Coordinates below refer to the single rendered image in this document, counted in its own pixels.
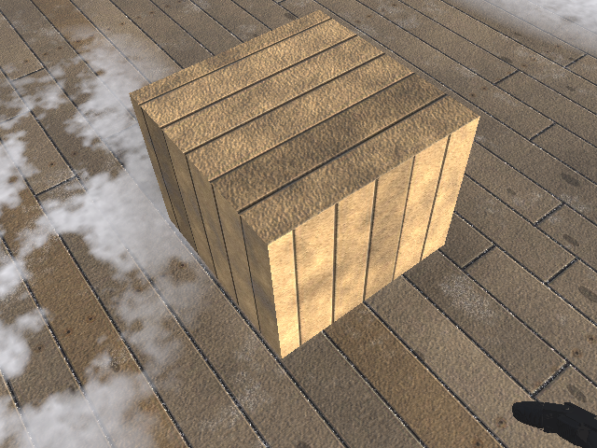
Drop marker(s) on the right robot hand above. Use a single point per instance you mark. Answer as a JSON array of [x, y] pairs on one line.
[[569, 421]]

